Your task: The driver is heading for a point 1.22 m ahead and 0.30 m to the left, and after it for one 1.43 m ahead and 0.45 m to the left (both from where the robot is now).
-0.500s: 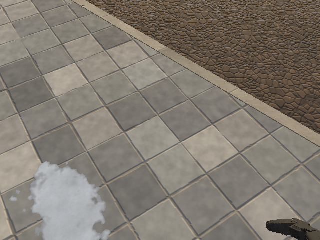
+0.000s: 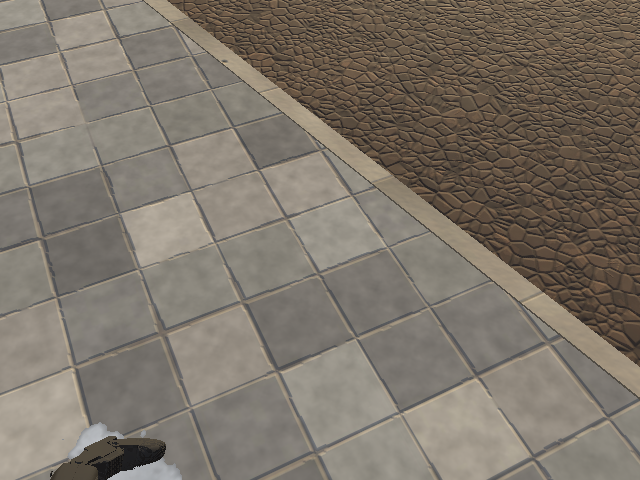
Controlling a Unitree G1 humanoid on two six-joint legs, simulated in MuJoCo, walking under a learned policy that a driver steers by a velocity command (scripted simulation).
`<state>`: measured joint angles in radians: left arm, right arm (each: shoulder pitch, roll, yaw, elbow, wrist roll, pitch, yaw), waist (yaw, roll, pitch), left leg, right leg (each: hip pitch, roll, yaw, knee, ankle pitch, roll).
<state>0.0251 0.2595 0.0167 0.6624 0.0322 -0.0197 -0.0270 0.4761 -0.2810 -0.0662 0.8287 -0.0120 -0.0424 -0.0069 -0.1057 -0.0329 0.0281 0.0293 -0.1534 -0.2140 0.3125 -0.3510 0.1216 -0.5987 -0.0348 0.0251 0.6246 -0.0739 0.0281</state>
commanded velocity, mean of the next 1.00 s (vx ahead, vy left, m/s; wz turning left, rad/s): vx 0.50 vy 0.00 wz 0.57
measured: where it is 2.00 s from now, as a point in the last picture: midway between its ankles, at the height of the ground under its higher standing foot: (145, 264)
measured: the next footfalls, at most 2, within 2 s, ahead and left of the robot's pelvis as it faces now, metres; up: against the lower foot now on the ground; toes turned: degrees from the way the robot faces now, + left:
right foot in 0.06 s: +0.21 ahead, -0.12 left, +0.00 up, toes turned +4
left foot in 0.58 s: +0.42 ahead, +0.16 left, +0.00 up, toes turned +24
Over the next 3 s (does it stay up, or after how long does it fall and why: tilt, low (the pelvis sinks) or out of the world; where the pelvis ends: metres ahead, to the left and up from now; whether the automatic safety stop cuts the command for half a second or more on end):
stays up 1.40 0.33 0.00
